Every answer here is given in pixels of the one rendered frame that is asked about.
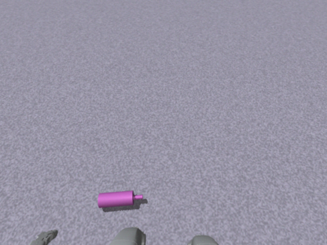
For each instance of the left robot hand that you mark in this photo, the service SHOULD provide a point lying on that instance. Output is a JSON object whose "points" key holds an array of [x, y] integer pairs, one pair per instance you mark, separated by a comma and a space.
{"points": [[44, 238]]}

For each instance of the bottle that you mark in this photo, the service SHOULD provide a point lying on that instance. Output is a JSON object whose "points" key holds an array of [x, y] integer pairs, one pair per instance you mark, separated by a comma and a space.
{"points": [[114, 199]]}

